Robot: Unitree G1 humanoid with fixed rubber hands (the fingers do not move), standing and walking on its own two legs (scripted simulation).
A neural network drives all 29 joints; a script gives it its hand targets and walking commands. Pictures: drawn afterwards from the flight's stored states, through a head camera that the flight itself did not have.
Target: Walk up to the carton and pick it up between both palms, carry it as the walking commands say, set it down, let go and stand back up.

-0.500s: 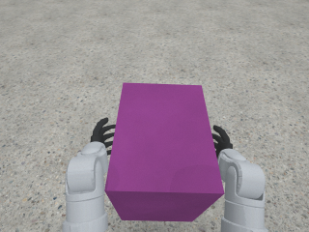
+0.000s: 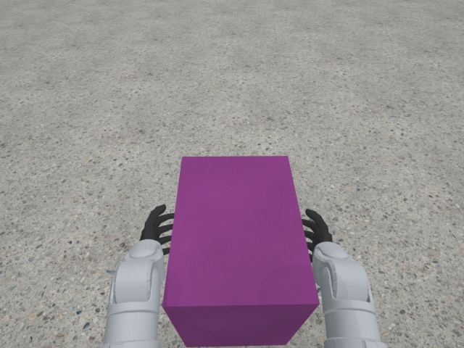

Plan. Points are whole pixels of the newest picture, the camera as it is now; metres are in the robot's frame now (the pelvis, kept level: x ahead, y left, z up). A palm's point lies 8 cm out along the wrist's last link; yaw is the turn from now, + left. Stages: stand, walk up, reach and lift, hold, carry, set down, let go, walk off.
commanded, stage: hold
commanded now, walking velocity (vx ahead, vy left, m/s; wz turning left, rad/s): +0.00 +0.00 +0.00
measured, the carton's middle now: (235, 254) +0.31 +0.01 -0.03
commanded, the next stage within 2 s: set down in 0.06 s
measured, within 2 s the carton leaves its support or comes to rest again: neither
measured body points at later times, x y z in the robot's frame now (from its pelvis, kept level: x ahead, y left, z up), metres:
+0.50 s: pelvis -0.01 +0.03 +0.00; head -0.04 +0.03 +0.45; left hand +0.30 +0.18 +0.01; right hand +0.28 -0.12 -0.01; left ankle +0.08 +0.10 -0.73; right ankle -0.02 -0.07 -0.73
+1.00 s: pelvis +0.00 +0.04 -0.01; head +0.14 +0.05 +0.41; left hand +0.33 +0.18 -0.09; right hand +0.32 -0.12 -0.10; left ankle +0.08 +0.11 -0.72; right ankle -0.02 -0.08 -0.72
